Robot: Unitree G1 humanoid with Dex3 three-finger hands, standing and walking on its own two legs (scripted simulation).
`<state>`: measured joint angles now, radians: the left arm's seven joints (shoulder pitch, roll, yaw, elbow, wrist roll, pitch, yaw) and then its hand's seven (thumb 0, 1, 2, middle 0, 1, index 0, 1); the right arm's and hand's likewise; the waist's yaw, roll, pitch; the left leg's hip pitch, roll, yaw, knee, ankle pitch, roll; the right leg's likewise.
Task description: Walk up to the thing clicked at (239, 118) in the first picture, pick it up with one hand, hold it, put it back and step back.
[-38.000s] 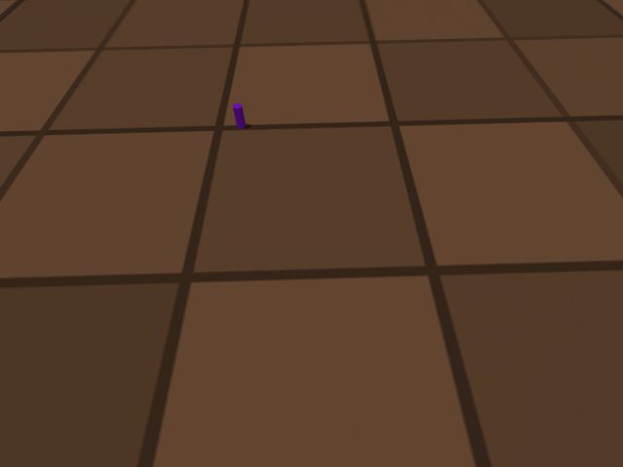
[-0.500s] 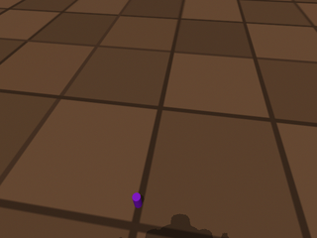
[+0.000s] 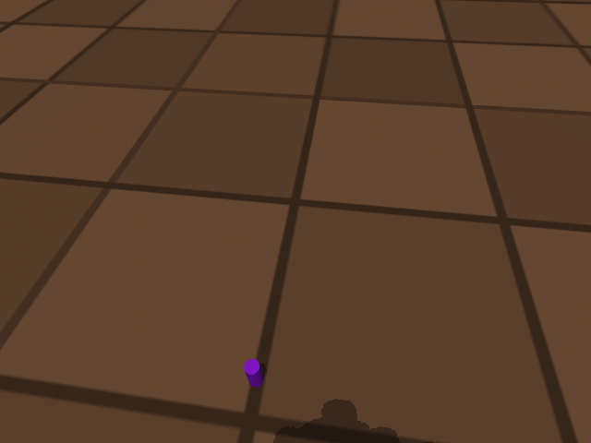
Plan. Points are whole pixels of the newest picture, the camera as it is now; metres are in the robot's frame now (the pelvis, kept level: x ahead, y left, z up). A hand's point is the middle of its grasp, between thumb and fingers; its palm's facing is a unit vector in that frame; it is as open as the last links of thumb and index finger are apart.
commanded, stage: stand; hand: left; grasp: from above
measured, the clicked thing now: (254, 373) +0.44 +0.19 -0.72
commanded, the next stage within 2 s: step back in 1.40 s
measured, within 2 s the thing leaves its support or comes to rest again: neither
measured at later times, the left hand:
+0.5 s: hand out of the picture +0.08 +0.24 -0.16, palm faces +0.01 -0.95 -0.32, open 7.4 cm
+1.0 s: hand out of the picture +0.09 +0.24 -0.16, palm faces +0.00 -0.94 -0.33, open 7.4 cm
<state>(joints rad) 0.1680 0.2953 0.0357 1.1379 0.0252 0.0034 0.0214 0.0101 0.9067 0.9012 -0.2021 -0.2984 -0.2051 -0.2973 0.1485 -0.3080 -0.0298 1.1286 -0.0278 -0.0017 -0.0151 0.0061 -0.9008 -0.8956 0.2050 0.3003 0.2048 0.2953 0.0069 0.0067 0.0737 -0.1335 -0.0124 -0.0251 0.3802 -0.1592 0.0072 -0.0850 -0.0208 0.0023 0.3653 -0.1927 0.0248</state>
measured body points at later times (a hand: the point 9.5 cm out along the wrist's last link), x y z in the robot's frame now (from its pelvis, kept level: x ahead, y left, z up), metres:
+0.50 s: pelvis +0.01 +0.00 +0.00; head +0.01 +0.00 +0.45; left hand +0.08 +0.29 -0.14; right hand +0.07 -0.29 -0.14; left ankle +0.04 +0.11 -0.75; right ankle +0.01 -0.14 -0.75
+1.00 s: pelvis +0.02 +0.00 +0.00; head +0.02 +0.00 +0.45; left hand +0.09 +0.29 -0.13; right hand +0.09 -0.30 -0.13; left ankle +0.04 +0.11 -0.75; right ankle +0.01 -0.14 -0.74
